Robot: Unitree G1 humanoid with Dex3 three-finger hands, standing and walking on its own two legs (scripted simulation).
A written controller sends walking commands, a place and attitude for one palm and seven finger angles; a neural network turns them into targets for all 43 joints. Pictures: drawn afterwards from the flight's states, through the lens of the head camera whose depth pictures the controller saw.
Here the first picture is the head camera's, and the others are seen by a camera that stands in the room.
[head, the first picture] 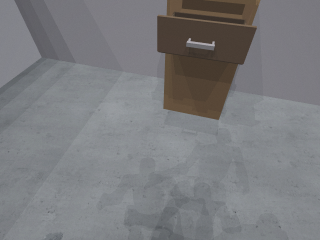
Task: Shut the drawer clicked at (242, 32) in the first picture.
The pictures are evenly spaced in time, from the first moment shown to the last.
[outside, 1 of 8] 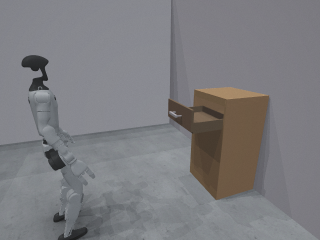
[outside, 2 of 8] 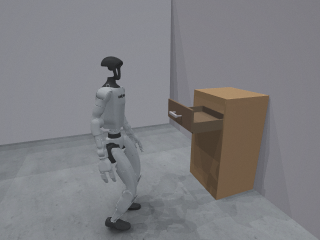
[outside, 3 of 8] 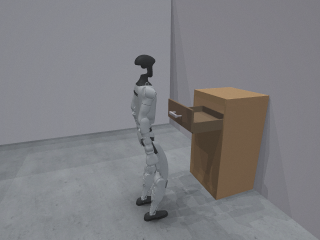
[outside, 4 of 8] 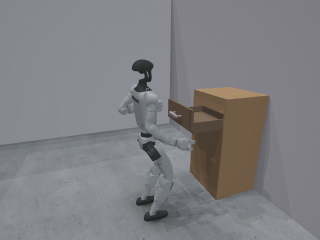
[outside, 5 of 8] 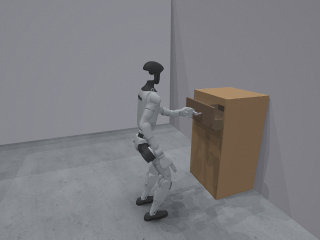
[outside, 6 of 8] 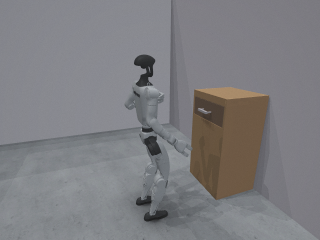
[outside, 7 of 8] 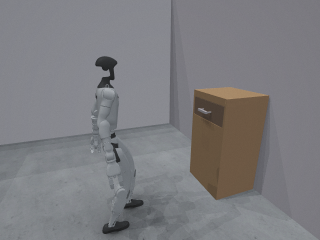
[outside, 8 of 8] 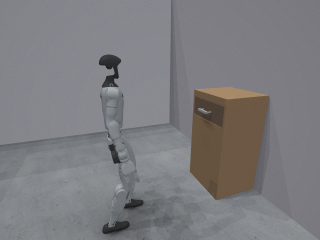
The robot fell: no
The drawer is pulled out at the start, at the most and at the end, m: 0.30 0.30 0.00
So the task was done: yes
